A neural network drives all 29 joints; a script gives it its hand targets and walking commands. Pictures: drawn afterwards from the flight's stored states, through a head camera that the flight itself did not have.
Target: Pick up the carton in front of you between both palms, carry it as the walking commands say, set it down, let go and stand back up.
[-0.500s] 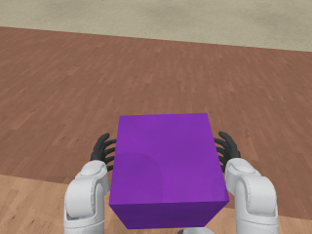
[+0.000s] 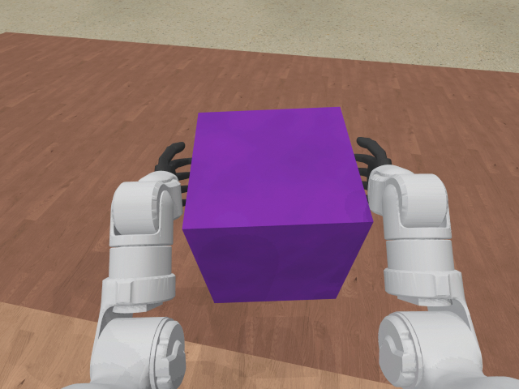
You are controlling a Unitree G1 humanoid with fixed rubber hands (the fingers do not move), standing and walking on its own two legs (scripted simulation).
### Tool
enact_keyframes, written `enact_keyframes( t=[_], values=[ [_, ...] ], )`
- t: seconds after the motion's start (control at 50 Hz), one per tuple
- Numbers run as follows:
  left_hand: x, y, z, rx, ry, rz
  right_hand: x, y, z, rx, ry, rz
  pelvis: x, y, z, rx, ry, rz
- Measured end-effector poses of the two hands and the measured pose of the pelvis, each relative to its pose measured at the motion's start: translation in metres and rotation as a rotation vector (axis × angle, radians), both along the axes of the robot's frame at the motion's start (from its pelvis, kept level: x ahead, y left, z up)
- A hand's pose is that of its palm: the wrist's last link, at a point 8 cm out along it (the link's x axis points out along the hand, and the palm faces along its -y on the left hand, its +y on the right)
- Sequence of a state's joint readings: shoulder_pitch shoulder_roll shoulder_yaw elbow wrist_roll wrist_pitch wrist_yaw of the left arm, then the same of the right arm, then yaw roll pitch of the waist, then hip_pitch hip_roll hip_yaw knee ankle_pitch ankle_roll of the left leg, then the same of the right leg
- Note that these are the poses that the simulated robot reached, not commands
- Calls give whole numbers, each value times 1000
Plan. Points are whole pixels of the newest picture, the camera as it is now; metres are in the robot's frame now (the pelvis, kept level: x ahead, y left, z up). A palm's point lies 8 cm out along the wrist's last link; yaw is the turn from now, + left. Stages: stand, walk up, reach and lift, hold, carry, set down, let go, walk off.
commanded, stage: carry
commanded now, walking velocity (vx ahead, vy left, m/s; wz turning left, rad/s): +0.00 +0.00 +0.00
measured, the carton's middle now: (272, 212) +0.37 +0.00 +0.05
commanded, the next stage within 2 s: none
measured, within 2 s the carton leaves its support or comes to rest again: neither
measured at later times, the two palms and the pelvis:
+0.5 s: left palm (151, 181) +0.38 +0.18 +0.12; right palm (359, 178) +0.38 -0.12 +0.12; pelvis +0.01 +0.02 +0.01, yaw +0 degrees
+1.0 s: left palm (144, 206) +0.34 +0.18 +0.12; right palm (364, 200) +0.34 -0.12 +0.12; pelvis -0.02 +0.02 +0.00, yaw +1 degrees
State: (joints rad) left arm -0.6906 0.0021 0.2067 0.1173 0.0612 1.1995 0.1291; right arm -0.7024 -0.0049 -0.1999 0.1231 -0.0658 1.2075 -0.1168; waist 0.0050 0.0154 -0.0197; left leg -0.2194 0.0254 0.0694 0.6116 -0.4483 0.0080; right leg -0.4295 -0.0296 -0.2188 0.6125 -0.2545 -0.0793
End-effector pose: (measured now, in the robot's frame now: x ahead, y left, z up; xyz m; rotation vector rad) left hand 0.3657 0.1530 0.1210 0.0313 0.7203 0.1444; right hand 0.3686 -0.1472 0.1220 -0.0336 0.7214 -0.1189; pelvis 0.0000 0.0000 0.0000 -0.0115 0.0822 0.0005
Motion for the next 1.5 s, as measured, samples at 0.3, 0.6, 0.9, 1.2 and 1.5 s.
enact_keyframes(
  t=[0.3, 0.6, 0.9, 1.2, 1.5],
  values=[
    [15, 17, -6, -34, 9, 18, 14, 16, -5, 23, 9, -31, 13, 16, 8, -4, 10, 0],
    [9, 30, -1, -35, -6, 10, 5, 30, 2, 14, -6, -31, 10, 29, 7, -11, -2, 5],
    [-17, 29, -2, -17, 11, 19, -16, 29, -2, 9, 11, -4, -7, 23, 1, -6, -32, 16],
    [-52, 19, 7, -5, 20, 9, -51, 19, 5, 6, 19, 0, -35, 16, 3, 4, -64, 16],
    [-74, 20, 12, 0, 32, 9, -72, 20, 10, -1, 32, 10, -53, 16, 4, 9, -73, 15]
  ],
)
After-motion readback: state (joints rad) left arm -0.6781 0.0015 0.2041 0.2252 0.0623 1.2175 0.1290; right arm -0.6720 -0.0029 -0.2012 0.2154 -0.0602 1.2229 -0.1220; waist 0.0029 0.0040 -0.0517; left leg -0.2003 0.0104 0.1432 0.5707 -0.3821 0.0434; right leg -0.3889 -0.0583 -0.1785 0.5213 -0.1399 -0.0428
